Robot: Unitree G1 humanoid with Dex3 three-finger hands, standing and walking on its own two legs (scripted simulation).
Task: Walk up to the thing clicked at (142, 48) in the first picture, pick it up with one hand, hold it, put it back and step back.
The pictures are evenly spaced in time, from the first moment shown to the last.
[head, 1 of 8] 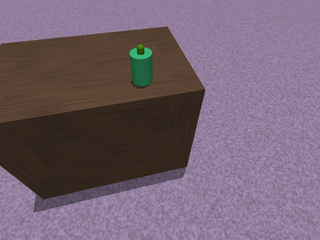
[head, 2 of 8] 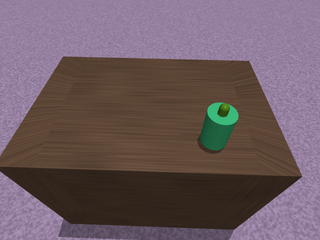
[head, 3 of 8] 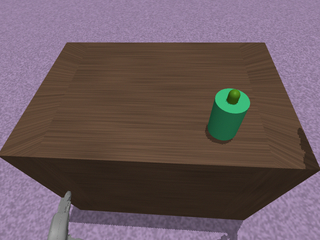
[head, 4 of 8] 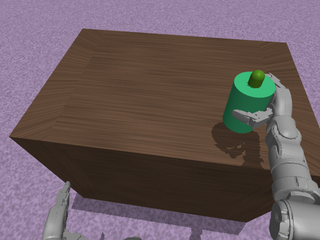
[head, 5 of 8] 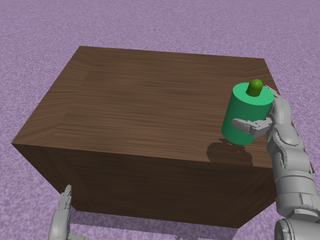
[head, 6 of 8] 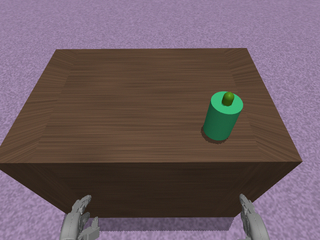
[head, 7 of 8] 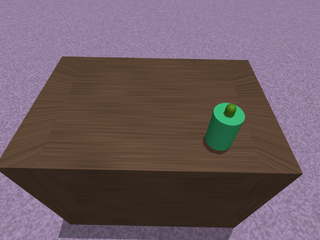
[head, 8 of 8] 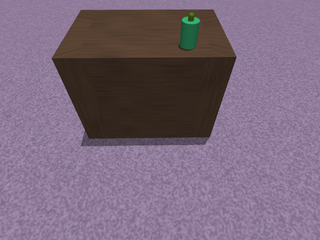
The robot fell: no
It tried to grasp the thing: yes
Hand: right
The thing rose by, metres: 0.20
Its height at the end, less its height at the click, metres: +0.00
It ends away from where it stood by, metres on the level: 0.01
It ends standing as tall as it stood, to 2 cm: yes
